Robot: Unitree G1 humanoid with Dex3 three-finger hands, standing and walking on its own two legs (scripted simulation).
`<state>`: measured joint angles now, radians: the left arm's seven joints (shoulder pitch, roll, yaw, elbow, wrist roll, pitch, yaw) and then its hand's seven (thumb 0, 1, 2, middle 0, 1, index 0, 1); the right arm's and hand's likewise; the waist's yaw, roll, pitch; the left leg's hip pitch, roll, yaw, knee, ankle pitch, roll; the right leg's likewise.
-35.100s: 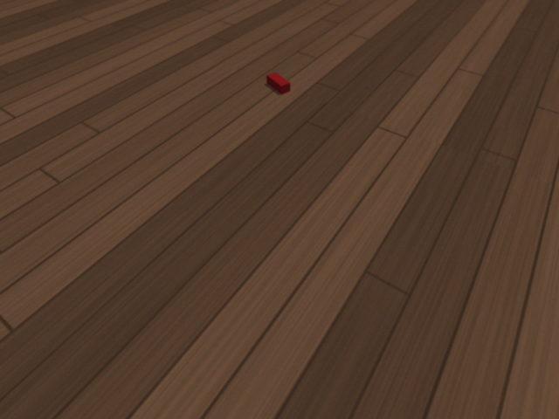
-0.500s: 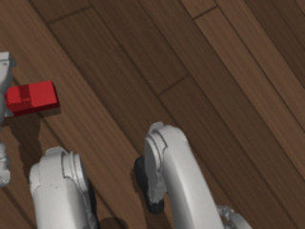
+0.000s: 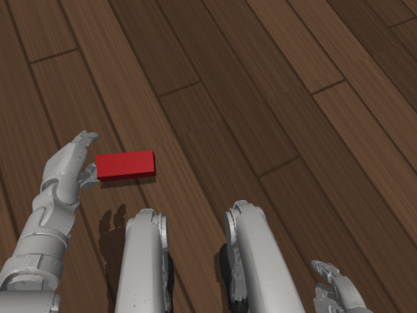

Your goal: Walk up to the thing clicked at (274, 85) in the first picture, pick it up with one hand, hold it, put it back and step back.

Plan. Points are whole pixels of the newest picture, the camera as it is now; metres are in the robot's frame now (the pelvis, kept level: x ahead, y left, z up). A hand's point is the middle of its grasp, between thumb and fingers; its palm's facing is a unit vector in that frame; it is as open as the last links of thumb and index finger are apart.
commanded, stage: home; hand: left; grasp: from above
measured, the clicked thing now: (127, 166) +0.50 +0.23 -0.43
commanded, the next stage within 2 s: none
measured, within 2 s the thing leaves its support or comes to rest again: neither
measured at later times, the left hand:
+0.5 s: hand (40, 235) +0.26 +0.20 +0.09, palm faces +0.06 -0.96 -0.29, open 7.4 cm
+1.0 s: hand out of the picture +0.22 +0.20 +0.21, palm faces +0.13 -0.97 -0.21, open 7.4 cm
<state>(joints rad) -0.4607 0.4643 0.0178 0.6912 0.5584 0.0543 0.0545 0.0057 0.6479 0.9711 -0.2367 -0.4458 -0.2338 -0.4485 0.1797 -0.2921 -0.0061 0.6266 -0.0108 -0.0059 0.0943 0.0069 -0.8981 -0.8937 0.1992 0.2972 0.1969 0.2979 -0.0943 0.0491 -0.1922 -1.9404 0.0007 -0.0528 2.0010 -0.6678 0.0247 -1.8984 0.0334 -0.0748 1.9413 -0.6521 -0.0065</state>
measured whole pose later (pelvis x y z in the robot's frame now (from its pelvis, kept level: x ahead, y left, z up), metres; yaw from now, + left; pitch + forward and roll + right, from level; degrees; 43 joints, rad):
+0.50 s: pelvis +0.03 +0.00 +0.18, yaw +4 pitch +20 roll -4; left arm 0.13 0.27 0.03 0.22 0.00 0.33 0.10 0.02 0.90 0.90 -0.21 -0.31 -0.21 -0.30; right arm 0.19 -0.21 0.06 0.55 0.05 -0.11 -0.10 0.01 -0.90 -0.90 0.20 0.30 0.20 0.30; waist -0.07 0.04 -0.19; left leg -1.17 -0.01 -0.06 1.38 -0.55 0.01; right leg -1.12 0.03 -0.06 1.32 -0.54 -0.01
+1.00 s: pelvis +0.08 +0.00 +0.26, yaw +5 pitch +10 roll -3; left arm 0.51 0.23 0.02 -0.11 -0.06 0.43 0.03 0.01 0.91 0.90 -0.20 -0.30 -0.20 -0.30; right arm 0.29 -0.22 0.04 0.50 0.02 -0.21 -0.18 0.01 -0.90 -0.90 0.20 0.30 0.20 0.30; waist -0.05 0.05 -0.18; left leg -0.68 -0.01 -0.06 0.99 -0.48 0.02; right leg -0.63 0.03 -0.05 0.92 -0.46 -0.01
